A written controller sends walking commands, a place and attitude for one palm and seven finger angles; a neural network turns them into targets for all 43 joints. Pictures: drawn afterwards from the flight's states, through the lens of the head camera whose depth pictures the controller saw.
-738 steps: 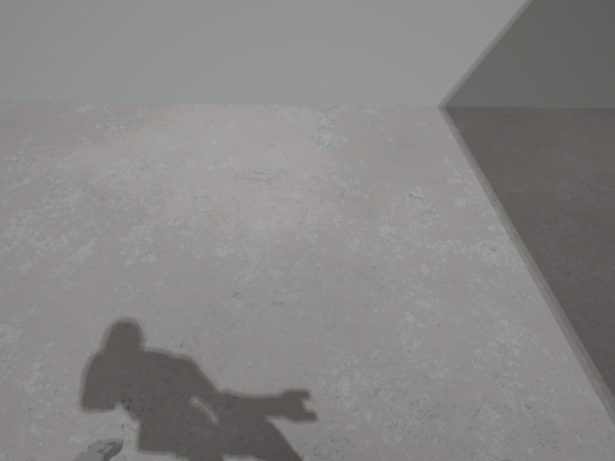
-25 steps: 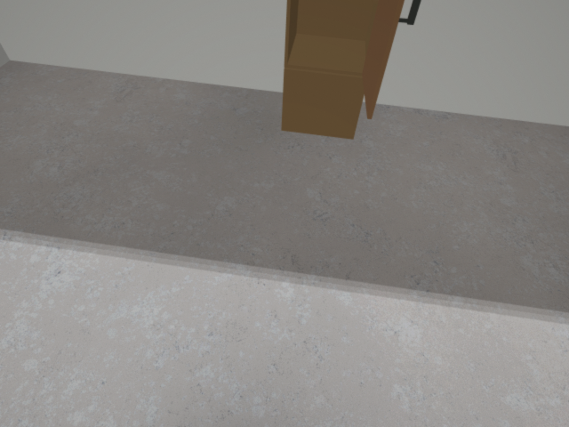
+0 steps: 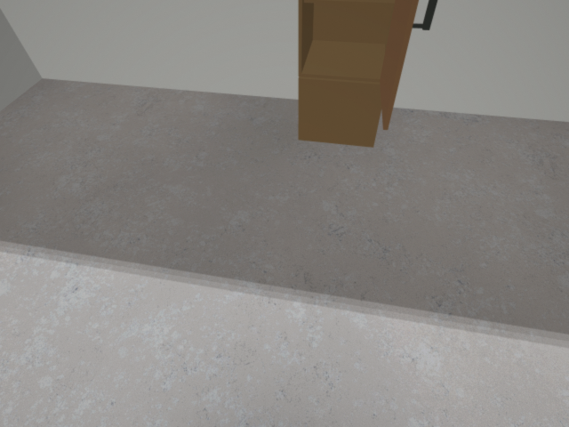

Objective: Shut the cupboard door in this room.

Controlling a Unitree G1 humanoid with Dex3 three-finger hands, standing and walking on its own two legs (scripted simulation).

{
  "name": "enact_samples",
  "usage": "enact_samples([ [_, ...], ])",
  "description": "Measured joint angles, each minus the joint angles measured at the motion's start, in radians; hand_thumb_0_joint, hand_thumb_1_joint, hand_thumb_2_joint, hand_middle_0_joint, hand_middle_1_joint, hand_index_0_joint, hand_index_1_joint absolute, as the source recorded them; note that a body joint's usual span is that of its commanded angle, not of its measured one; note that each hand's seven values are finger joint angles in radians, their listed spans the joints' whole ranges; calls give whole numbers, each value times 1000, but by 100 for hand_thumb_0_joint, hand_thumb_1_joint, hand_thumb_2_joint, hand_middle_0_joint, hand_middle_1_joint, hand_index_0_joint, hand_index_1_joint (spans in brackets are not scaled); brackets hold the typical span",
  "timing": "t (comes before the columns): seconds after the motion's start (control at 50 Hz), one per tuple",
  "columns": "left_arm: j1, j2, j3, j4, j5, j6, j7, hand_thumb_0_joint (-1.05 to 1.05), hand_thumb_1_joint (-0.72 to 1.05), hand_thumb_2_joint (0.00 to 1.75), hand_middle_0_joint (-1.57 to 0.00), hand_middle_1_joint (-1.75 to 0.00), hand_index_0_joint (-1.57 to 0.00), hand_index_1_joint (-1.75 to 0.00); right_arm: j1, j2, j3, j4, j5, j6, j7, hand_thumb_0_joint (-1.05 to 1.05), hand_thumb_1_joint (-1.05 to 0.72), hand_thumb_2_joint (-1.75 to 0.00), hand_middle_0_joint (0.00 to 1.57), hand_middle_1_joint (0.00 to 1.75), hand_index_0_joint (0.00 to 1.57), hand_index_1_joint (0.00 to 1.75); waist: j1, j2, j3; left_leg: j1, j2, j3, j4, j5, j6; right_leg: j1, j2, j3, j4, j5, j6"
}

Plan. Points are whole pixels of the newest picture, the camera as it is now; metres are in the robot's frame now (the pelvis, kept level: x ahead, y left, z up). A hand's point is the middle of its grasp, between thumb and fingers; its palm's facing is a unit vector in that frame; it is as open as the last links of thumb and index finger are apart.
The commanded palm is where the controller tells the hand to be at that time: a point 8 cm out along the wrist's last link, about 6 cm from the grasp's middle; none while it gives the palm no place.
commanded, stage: turn or walk to find it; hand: left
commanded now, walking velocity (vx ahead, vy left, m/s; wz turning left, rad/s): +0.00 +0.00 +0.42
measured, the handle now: (424, 7) +1.25 -0.38 +0.07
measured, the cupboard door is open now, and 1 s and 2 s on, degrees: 93 93 93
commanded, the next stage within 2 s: stand and wait in 0.06 s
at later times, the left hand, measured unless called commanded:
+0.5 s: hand out of the picture +0.03 +0.21 -0.18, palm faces +0.09 -0.97 -0.21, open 7.4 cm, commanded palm none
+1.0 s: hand out of the picture +0.04 +0.23 -0.20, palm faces +0.19 -0.96 -0.21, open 7.4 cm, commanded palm none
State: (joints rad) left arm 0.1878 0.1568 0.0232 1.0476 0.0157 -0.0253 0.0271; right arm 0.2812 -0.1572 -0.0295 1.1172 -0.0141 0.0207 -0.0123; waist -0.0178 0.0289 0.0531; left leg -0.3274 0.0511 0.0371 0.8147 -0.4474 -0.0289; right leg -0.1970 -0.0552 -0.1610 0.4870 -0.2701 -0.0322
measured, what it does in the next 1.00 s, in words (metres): steps on the spot: left foot, then right foot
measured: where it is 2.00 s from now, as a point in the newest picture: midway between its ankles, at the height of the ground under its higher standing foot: outside the picture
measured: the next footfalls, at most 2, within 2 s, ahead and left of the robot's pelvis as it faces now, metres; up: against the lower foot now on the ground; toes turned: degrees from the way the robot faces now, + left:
left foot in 0.18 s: +0.06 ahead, +0.15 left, +0.00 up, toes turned +9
right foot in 0.46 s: +0.07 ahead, -0.11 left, +0.00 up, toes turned -3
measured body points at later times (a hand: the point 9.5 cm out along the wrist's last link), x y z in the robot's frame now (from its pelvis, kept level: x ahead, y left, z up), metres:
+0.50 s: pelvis +0.04 +0.03 +0.00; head +0.04 +0.03 +0.45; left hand +0.03 +0.26 -0.16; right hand +0.13 -0.19 -0.16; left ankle +0.02 +0.14 -0.74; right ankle +0.03 -0.11 -0.74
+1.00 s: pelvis +0.03 +0.03 -0.02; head +0.06 +0.05 +0.43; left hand +0.03 +0.28 -0.18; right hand +0.08 -0.21 -0.16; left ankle +0.02 +0.13 -0.74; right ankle +0.02 -0.10 -0.72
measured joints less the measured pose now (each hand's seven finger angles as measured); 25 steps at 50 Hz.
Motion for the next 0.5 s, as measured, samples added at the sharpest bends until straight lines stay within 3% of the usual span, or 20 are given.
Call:
enact_samples([
  [0.1, 13, 4, 6, 10, 6, 16, -1, -1, 94, 89, -20, -30, -20, -30, -39, -8, -5, -15, 4, 12, 7, 0, -91, -90, 20, 30, 19, 30, 15, -9, 30, -24, 8, 12, -7, 15, -14, 18, -17, -40, 3, -20, 15],
  [0.14, 25, 8, 8, 15, 8, 20, 0, -1, 93, 89, -20, -30, -20, -30, -58, -13, -5, -22, 5, 11, 7, 0, -91, -90, 20, 30, 19, 30, 25, -18, 35, -3, 8, 24, -80, 47, -15, 17, -27, -50, 23, -36, 26],
  [0.18, 43, 11, 9, 26, 4, 26, 1, 0, 92, 89, -20, -30, -20, -30, -73, -21, -5, -31, 4, 1, 7, 0, -91, -90, 20, 30, 19, 30, 32, -23, 32, 47, 9, 32, -213, 162, -11, 10, -33, -56, 63, -63, 42],
  [0.2, 50, 16, 10, 34, 0, 32, 1, 0, 92, 89, -20, -30, -20, -30, -82, -22, -6, -31, 2, -8, 5, 0, -91, -90, 20, 30, 19, 30, 34, -33, 30, 60, 2, 37, -236, 173, 11, 3, -43, -56, 92, -82, 51],
  [0.26, 68, 34, 9, 55, -7, 54, 5, 0, 92, 89, -20, -30, -20, -30, -109, -8, -1, -36, -4, -22, 0, 0, -91, -90, 20, 30, 19, 30, 52, -76, 20, 80, -20, 64, -233, 138, 47, -29, -51, 12, 188, -185, 71],
  [0.34, 68, 32, -2, 76, -5, 66, 2, 0, 91, 89, -20, -30, -19, -30, -134, 1, 7, -43, -6, -34, -15, 0, -91, -90, 20, 30, 20, 30, 45, -66, 4, 118, -27, 63, -301, 162, 56, -65, -37, 66, 286, -227, 77],
  [0.4, 63, 25, -10, 75, -4, 55, -1, 0, 91, 89, -20, -30, -19, -30, -151, -1, 8, -41, -4, -35, -17, 0, -91, -90, 20, 30, 20, 30, 44, -52, -1, 136, -33, 63, -331, 177, 55, -48, -39, 81, 196, -161, 82],
  [0.46, 67, 27, -16, 75, 0, 35, 1, 0, 91, 89, -20, -30, -19, -30, -155, 6, 10, -34, 3, -33, -13, 0, -91, -90, 20, 30, 20, 30, 48, -60, -8, 139, -45, 74, -311, 160, 44, -2, -47, 95, 40, -16, 80],
  [0.5, 68, 12, -22, 87, 1, 32, 2, 0, 91, 89, -20, -30, -19, -30, -151, -1, 1, -28, 11, -31, -14, -1, -92, -90, 20, 30, 20, 30, 41, -34, -14, 152, -31, 67, -309, 152, 37, 16, -34, 88, 32, -20, 75],
])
